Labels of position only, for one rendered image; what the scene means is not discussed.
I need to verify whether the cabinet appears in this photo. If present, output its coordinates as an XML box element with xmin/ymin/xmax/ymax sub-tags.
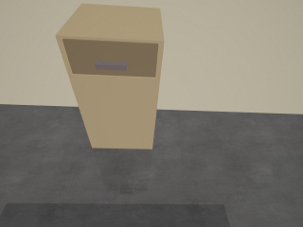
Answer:
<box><xmin>55</xmin><ymin>3</ymin><xmax>165</xmax><ymax>149</ymax></box>

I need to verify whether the handle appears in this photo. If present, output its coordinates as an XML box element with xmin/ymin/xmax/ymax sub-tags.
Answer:
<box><xmin>95</xmin><ymin>59</ymin><xmax>127</xmax><ymax>71</ymax></box>

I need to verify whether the drawer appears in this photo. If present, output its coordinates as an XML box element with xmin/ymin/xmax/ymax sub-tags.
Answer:
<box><xmin>62</xmin><ymin>38</ymin><xmax>159</xmax><ymax>78</ymax></box>

